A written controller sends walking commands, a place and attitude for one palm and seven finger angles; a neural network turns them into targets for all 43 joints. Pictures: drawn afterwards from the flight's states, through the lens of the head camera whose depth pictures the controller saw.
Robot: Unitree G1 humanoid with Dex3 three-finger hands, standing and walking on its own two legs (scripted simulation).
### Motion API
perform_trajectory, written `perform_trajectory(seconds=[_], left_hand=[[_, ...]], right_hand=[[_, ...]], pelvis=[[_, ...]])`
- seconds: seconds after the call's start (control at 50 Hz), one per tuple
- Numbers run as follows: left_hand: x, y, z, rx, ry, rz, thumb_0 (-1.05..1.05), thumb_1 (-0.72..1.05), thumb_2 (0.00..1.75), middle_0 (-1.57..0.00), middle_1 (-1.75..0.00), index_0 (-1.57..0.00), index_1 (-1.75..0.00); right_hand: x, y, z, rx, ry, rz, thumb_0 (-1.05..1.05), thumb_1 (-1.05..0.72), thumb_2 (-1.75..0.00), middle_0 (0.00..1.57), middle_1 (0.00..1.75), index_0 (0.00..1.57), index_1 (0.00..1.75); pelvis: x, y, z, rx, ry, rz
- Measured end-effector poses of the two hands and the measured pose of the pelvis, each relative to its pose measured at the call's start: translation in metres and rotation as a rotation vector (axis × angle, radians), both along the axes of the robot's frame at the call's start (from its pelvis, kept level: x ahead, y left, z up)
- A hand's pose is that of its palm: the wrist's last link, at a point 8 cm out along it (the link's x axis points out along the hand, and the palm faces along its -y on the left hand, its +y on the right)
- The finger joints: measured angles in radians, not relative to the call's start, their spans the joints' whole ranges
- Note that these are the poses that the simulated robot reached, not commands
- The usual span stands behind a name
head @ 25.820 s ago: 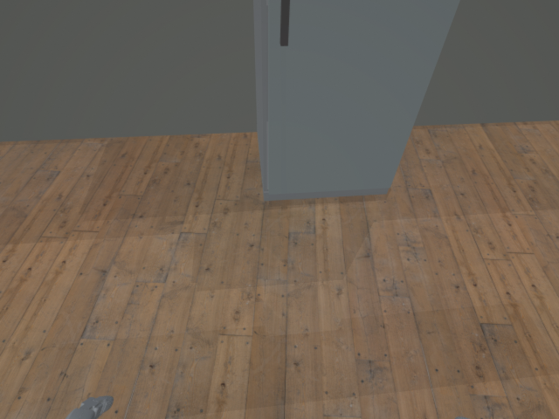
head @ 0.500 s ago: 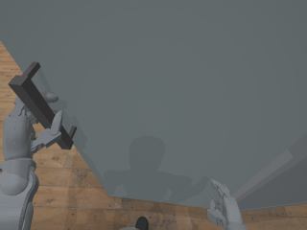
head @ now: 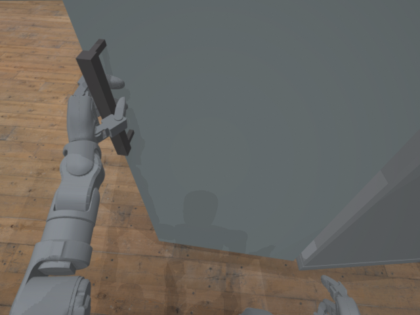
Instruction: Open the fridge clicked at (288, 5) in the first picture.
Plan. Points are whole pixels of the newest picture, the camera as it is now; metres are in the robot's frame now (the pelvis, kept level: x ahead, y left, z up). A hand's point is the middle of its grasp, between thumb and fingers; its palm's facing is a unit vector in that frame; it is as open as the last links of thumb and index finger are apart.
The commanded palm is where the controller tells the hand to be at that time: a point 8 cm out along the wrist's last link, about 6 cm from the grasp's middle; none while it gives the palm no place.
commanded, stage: stop walking and hold the door back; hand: left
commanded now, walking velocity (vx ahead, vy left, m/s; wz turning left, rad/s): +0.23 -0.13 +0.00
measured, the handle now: (113, 104) +0.45 +0.20 +0.15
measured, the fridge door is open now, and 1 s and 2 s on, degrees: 78 76 74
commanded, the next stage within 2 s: loosen the grip on the handle in 0.78 s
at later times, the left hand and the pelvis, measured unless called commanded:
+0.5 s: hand (123, 111) +0.43 +0.18 +0.15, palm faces +0.18 -0.97 -0.14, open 5.6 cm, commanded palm +0.40 +0.23 +0.14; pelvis -0.01 +0.01 -0.01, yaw +0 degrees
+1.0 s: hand (116, 105) +0.44 +0.19 +0.16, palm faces +0.16 -0.97 -0.17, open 6.7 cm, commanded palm +0.39 +0.23 +0.15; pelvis +0.00 +0.00 +0.00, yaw +1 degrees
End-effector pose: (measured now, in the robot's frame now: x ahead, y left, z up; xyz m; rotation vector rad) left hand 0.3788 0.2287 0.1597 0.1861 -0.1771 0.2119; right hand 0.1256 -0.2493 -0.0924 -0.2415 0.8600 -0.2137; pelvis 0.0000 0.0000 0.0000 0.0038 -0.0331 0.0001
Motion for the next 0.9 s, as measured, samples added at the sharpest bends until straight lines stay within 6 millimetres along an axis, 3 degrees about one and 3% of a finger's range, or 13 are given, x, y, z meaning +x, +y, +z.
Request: perform_trajectory(seconds=[0.1,0.2,0.36,0.46,0.74,0.9], left_hand=[[-0.002,0.000,0.002,0.026,0.035,0.010,-0.02,0.67,0.75,-0.46,-1.40,-0.39,-1.40],[-0.002,0.000,0.003,0.054,0.046,0.039,-0.04,0.66,0.75,-0.46,-1.40,-0.40,-1.40],[0.011,0.000,0.004,0.026,0.097,0.018,-0.05,0.67,0.74,-0.46,-1.40,-0.43,-1.40],[0.018,0.000,0.001,-0.023,0.062,-0.026,-0.03,0.68,0.77,-0.45,-1.40,-0.42,-1.40],[0.011,0.001,0.000,0.008,0.035,-0.030,-0.04,0.69,0.77,-0.45,-1.40,-0.37,-1.40],[0.012,0.003,0.001,0.036,0.037,-0.042,-0.05,0.67,0.76,-0.46,-1.40,-0.37,-1.40]], right_hand=[[-0.025,0.026,-0.021,0.104,0.084,0.050,0.01,-0.91,-0.89,0.20,0.30,0.20,0.30],[-0.035,0.022,-0.045,0.130,0.141,0.066,0.01,-0.90,-0.89,0.21,0.30,0.21,0.30],[-0.036,-0.013,-0.023,0.008,0.118,0.034,0.01,-0.91,-0.89,0.21,0.30,0.21,0.30],[-0.029,-0.024,-0.011,-0.066,0.061,-0.002,0.01,-0.91,-0.89,0.20,0.30,0.20,0.30],[0.000,0.025,-0.020,0.073,0.048,0.044,0.01,-0.91,-0.89,0.20,0.30,0.20,0.30],[0.010,0.031,-0.014,0.071,0.021,0.049,0.01,-0.91,-0.89,0.21,0.30,0.21,0.30]], pelvis=[[-0.011,-0.008,-0.001,-0.019,-0.008,-0.001],[-0.016,-0.018,-0.012,-0.016,-0.021,0.010],[-0.017,-0.011,-0.001,0.022,-0.014,0.030],[-0.013,0.003,-0.007,0.005,-0.018,0.023],[-0.003,0.005,-0.003,-0.001,0.006,0.009],[-0.001,0.009,-0.001,0.002,0.007,-0.002]])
